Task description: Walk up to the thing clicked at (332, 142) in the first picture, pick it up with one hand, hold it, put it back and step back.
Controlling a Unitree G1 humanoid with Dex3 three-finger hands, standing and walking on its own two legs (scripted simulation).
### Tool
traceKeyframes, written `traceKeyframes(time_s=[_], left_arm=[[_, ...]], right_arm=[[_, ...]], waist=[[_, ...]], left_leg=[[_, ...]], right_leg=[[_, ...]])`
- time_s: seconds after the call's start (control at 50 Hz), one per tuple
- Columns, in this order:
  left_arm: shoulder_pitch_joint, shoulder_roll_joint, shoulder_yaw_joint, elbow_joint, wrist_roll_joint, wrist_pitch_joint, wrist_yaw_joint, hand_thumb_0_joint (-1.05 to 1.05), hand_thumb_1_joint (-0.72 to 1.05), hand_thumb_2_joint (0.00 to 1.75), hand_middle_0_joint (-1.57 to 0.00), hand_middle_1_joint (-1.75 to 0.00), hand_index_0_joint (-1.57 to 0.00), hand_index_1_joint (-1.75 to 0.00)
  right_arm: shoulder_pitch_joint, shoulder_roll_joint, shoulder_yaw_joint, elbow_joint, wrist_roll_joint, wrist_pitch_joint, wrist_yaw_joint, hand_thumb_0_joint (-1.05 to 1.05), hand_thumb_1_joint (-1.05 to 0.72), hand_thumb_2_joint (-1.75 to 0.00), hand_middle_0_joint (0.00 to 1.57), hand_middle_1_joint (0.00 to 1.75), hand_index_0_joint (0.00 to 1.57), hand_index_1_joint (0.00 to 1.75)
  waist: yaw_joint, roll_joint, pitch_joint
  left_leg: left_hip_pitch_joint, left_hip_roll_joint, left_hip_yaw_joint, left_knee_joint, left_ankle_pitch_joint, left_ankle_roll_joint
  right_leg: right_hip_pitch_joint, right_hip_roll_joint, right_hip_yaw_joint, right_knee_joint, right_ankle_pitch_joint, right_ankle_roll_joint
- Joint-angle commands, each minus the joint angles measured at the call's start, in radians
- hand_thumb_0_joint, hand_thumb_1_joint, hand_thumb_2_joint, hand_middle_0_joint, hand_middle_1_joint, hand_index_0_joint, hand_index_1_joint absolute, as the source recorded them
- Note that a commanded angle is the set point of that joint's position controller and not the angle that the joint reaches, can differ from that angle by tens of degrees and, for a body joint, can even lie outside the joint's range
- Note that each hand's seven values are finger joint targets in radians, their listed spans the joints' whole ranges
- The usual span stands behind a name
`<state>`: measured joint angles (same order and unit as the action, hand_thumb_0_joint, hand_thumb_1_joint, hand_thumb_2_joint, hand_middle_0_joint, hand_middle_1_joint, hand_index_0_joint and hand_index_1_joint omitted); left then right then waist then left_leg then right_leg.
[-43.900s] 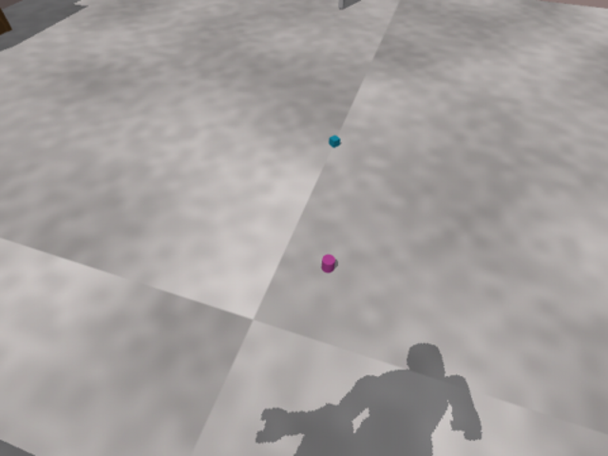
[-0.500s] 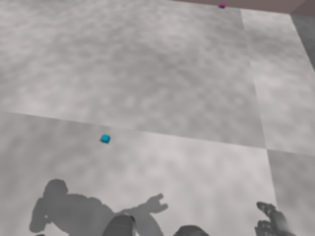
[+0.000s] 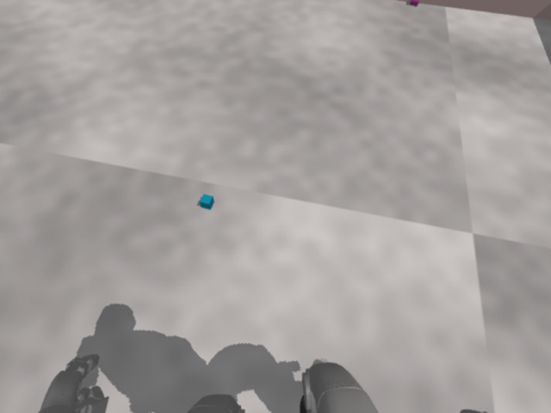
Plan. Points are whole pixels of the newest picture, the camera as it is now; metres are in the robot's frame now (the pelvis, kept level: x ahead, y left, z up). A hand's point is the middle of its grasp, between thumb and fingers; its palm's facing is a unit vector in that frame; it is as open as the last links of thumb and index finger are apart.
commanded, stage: step back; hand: left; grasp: from above
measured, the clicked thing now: (207, 201) +0.92 +0.26 -0.74
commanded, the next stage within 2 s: stand in 1.08 s
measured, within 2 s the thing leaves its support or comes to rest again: neither
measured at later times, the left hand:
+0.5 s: hand out of the picture -0.02 +0.27 -0.14, palm faces -0.03 -0.94 -0.35, open 7.3 cm
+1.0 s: hand out of the picture +0.09 +0.26 -0.14, palm faces -0.02 -0.94 -0.34, open 7.3 cm
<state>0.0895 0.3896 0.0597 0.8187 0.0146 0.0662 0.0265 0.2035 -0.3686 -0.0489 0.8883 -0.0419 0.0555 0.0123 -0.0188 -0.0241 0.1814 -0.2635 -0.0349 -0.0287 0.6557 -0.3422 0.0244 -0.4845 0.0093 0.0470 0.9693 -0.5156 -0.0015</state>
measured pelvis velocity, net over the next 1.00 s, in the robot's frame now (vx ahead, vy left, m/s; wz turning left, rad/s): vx -0.02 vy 0.00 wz -0.04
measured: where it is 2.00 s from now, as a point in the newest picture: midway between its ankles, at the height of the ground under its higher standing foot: outside the picture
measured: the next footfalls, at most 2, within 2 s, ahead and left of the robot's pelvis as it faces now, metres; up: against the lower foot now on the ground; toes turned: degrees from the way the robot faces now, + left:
right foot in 0.18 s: -0.02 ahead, -0.13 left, +0.00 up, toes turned -4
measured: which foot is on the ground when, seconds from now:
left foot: down 0.00-1.00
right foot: up 0.00-0.16, down 0.18-1.00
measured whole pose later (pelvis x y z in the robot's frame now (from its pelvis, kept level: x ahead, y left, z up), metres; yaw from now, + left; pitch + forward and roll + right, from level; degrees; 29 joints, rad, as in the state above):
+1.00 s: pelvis -0.02 +0.00 +0.01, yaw -2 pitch -2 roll +0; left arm 0.11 0.37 0.03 1.04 0.00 -0.02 -0.01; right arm 0.14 -0.34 -0.04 1.04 -0.02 -0.02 0.01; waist 0.02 -0.02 0.06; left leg -0.22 0.00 0.00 0.54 -0.29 0.01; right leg -0.15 -0.02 -0.02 0.52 -0.33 0.01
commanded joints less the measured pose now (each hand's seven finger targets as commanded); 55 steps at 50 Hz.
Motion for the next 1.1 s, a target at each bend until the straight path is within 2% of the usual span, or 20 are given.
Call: traceKeyframes(time_s=[0.0,0.08,0.12,0.14,0.16,0.18,0.2,0.26,0.38,0.44,0.52,0.6,0.62,0.66,0.7,0.78,0.82,0.86,0.96,1.08], left_arm=[[0.068,0.184,0.060,-0.037,-0.010,-0.027,0.008,0.00,0.90,0.90,-0.20,-0.30,-0.20,-0.30],[0.057,0.165,0.050,-0.014,0.010,-0.060,-0.023,0.00,0.90,0.90,-0.20,-0.30,-0.20,-0.30],[0.119,0.148,0.051,0.034,0.014,-0.082,-0.020,0.00,0.90,0.90,-0.20,-0.30,-0.20,-0.30],[0.148,0.165,0.062,0.059,0.022,-0.093,-0.013,0.00,0.90,0.90,-0.20,-0.30,-0.20,-0.30],[0.164,0.221,0.076,0.065,0.035,-0.105,-0.009,0.00,0.90,0.90,-0.20,-0.30,-0.20,-0.30],[0.110,0.286,0.084,0.042,0.042,-0.112,-0.006,0.00,0.90,0.90,-0.20,-0.30,-0.20,-0.30],[0.033,0.326,0.086,0.023,0.043,-0.112,-0.008,0.00,0.90,0.90,-0.20,-0.30,-0.20,-0.30],[0.000,0.247,0.066,0.035,0.029,-0.125,-0.013,0.00,0.90,0.90,-0.20,-0.30,-0.20,-0.30],[0.051,0.212,0.036,0.065,0.025,-0.101,-0.034,0.00,0.90,0.90,-0.20,-0.30,-0.20,-0.30],[0.021,0.178,0.028,0.081,0.002,-0.092,-0.037,0.00,0.90,0.90,-0.20,-0.30,-0.20,-0.30],[0.073,0.188,0.034,0.106,0.003,-0.105,-0.036,0.00,0.90,0.90,-0.20,-0.30,-0.20,-0.30],[0.126,0.164,0.040,0.156,0.011,-0.116,-0.029,0.00,0.90,0.90,-0.20,-0.30,-0.20,-0.30],[0.150,0.189,0.047,0.163,0.018,-0.120,-0.022,0.00,0.90,0.90,-0.20,-0.30,-0.20,-0.30],[0.127,0.293,0.064,0.156,0.025,-0.122,-0.021,0.00,0.90,0.90,-0.20,-0.30,-0.20,-0.30],[0.049,0.270,0.062,0.114,0.016,-0.126,-0.018,0.00,0.90,0.90,-0.20,-0.30,-0.20,-0.30],[-0.026,0.212,0.033,0.108,0.004,-0.118,-0.023,0.00,0.90,0.90,-0.20,-0.30,-0.20,-0.30],[-0.005,0.154,0.010,0.103,-0.011,-0.105,-0.026,0.00,0.90,0.90,-0.20,-0.30,-0.20,-0.30],[-0.001,0.173,0.018,0.134,-0.010,-0.102,-0.019,0.00,0.90,0.90,-0.20,-0.30,-0.20,-0.30],[0.018,0.203,0.021,0.164,-0.011,-0.114,-0.013,0.00,0.90,0.90,-0.20,-0.30,-0.20,-0.30],[-0.047,0.163,-0.005,0.189,-0.018,-0.101,-0.010,0.00,0.90,0.90,-0.20,-0.30,-0.20,-0.30]], right_arm=[[-0.084,-0.267,-0.059,-0.101,0.001,-0.050,-0.039,0.00,-0.90,-0.90,0.20,0.30,0.20,0.30],[-0.042,-0.248,-0.064,-0.087,-0.009,-0.057,-0.027,0.00,-0.90,-0.90,0.20,0.30,0.20,0.30],[-0.061,-0.266,-0.069,-0.081,-0.007,-0.045,-0.021,0.00,-0.90,-0.90,0.20,0.30,0.20,0.30],[-0.040,-0.233,-0.058,-0.069,0.000,-0.039,-0.021,0.00,-0.90,-0.90,0.20,0.30,0.20,0.30],[-0.015,-0.175,-0.039,-0.075,0.008,-0.042,-0.020,0.00,-0.90,-0.90,0.20,0.30,0.20,0.30],[-0.068,-0.149,-0.030,-0.091,0.008,-0.042,-0.018,0.00,-0.90,-0.90,0.20,0.30,0.20,0.30],[-0.085,-0.201,-0.050,-0.068,0.007,-0.043,-0.025,0.00,-0.90,-0.90,0.20,0.30,0.20,0.30],[-0.054,-0.201,-0.052,-0.025,0.019,-0.060,-0.008,0.00,-0.90,-0.90,0.20,0.30,0.20,0.30],[-0.011,-0.181,-0.056,0.019,0.005,-0.095,-0.006,0.00,-0.90,-0.90,0.20,0.30,0.20,0.30],[0.014,-0.267,-0.073,0.034,0.001,-0.106,-0.011,0.00,-0.90,-0.90,0.20,0.30,0.20,0.30],[-0.033,-0.258,-0.071,0.025,-0.005,-0.117,-0.011,0.00,-0.90,-0.90,0.20,0.30,0.20,0.30],[-0.070,-0.206,-0.050,0.015,0.019,-0.092,-0.007,0.00,-0.90,-0.90,0.20,0.30,0.20,0.30],[-0.074,-0.180,-0.041,0.008,0.026,-0.089,-0.008,0.00,-0.90,-0.90,0.20,0.30,0.20,0.30],[-0.075,-0.159,-0.038,0.013,0.021,-0.082,-0.015,0.00,-0.90,-0.90,0.20,0.30,0.20,0.30],[-0.038,-0.189,-0.045,0.031,0.017,-0.094,-0.018,0.00,-0.90,-0.90,0.20,0.30,0.20,0.30],[0.050,-0.150,-0.040,0.091,0.016,-0.116,-0.016,0.00,-0.90,-0.90,0.20,0.30,0.20,0.30],[0.010,-0.213,-0.051,0.081,0.008,-0.123,-0.024,0.00,-0.90,-0.90,0.20,0.30,0.20,0.30],[-0.069,-0.246,-0.050,0.079,0.019,-0.116,-0.018,0.00,-0.90,-0.90,0.20,0.30,0.20,0.30],[-0.090,-0.195,-0.035,0.092,0.029,-0.106,-0.029,0.00,-0.90,-0.90,0.20,0.30,0.20,0.30],[-0.133,-0.186,-0.018,0.106,0.041,-0.095,-0.028,0.00,-0.90,-0.90,0.20,0.30,0.20,0.30]], waist=[[0.060,0.126,-0.180],[0.000,0.186,-0.175],[0.038,0.187,-0.180],[0.045,0.129,-0.178],[0.039,-0.014,-0.187],[0.061,-0.133,-0.130],[0.057,-0.106,-0.071],[0.026,-0.068,-0.067],[0.017,-0.085,-0.118],[0.002,0.113,-0.124],[0.023,0.169,-0.102],[0.066,0.168,-0.170],[0.083,0.112,-0.192],[0.078,-0.107,-0.135],[0.050,-0.071,-0.091],[-0.006,-0.088,-0.188],[0.021,0.050,-0.222],[0.047,0.077,-0.188],[0.044,0.089,-0.264],[0.013,0.039,-0.247]], left_leg=[[-0.030,0.267,-0.201,-0.222,0.425,0.186],[0.052,0.252,-0.229,-0.277,-0.076,0.178],[0.002,0.252,-0.195,-0.203,-0.031,0.153],[-0.071,0.213,-0.153,-0.117,-0.001,0.109],[-0.199,0.138,-0.101,0.020,-0.083,0.051],[-0.313,0.025,-0.046,0.104,-0.188,-0.004],[-0.155,0.067,-0.111,0.197,-0.208,-0.026],[-0.097,0.041,-0.079,0.169,-0.079,-0.022],[0.147,0.019,-0.006,-0.232,-0.012,-0.003],[0.069,0.284,-0.426,-0.444,-0.458,0.125],[0.055,0.280,-0.338,-0.404,-0.147,0.147],[-0.077,0.170,-0.152,-0.265,0.007,0.048],[-0.157,0.139,-0.130,-0.197,-0.008,0.022],[-0.237,0.004,-0.023,0.066,-0.173,-0.015],[-0.236,0.063,-0.044,0.117,-0.156,-0.019],[0.086,0.061,-0.010,-0.231,0.184,-0.008],[0.145,0.215,-0.225,-0.295,0.337,0.055],[0.069,0.288,-0.263,-0.269,0.363,0.137],[0.106,0.137,-0.044,-0.148,0.612,0.021],[0.153,0.165,-0.082,-0.229,0.561,0.023]], right_leg=[[0.050,0.062,0.101,0.234,0.017,-0.023],[0.129,0.008,0.002,-0.227,-0.019,0.005],[0.294,0.018,-0.035,-0.554,0.097,-0.023],[0.400,0.020,0.012,-0.664,0.184,-0.036],[0.486,-0.084,0.241,-0.698,0.103,-0.068],[0.354,-0.276,0.508,-0.756,-0.174,-0.159],[0.082,-0.378,0.569,-0.753,-0.236,-0.243],[0.102,-0.234,0.335,-0.709,-0.156,-0.170],[0.104,-0.157,0.182,-0.594,-0.004,-0.106],[0.054,-0.003,-0.001,-0.304,0.016,-0.033],[0.089,-0.051,0.004,-0.270,0.032,-0.029],[0.409,0.000,-0.055,-0.559,0.238,-0.033],[0.491,-0.042,0.030,-0.570,0.228,-0.048],[0.402,-0.291,0.364,-0.713,-0.115,-0.178],[0.357,-0.358,0.365,-0.673,0.135,-0.242],[0.274,-0.197,0.072,-0.496,0.547,-0.100],[0.211,-0.081,-0.019,-0.377,0.447,-0.022],[0.278,-0.049,-0.026,-0.426,0.190,-0.023],[0.421,-0.122,0.011,-0.479,0.648,-0.049],[0.389,-0.126,0.024,-0.549,0.645,-0.026]])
